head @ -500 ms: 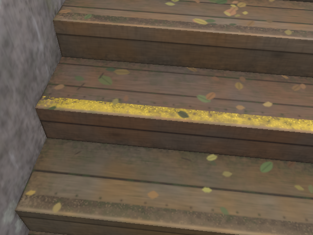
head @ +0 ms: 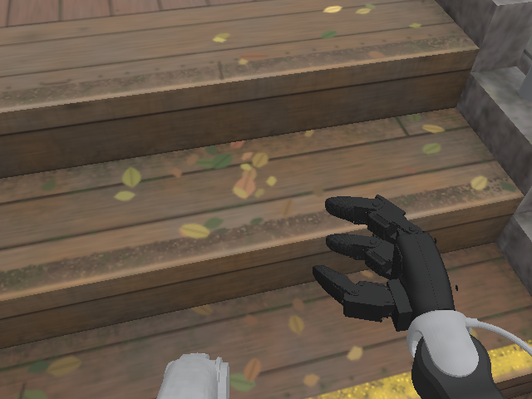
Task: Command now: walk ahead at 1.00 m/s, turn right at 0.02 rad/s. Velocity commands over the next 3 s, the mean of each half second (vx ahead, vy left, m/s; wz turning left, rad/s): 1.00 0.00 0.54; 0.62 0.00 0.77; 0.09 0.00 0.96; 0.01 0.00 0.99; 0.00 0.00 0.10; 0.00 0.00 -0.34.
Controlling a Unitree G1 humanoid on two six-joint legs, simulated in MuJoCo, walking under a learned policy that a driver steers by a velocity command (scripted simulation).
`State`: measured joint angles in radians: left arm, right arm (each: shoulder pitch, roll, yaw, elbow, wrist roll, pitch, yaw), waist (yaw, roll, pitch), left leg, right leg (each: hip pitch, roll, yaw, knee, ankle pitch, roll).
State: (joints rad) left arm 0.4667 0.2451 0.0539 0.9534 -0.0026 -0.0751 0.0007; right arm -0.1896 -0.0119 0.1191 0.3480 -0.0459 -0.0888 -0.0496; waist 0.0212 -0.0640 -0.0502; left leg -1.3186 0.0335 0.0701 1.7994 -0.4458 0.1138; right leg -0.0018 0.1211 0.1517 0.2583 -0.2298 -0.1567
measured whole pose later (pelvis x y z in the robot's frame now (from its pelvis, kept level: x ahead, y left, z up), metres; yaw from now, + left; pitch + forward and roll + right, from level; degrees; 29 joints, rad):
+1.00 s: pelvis +0.75 +0.24 +0.48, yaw +41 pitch +4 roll -1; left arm -0.13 0.04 -0.06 0.39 0.08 -0.06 0.02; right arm 0.47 -0.22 -0.05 0.92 -0.04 -0.05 -0.02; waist -0.06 0.02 0.03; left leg -0.21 -0.18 -0.24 0.42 -0.23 0.10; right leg -1.29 0.01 0.00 2.05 -0.51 -0.05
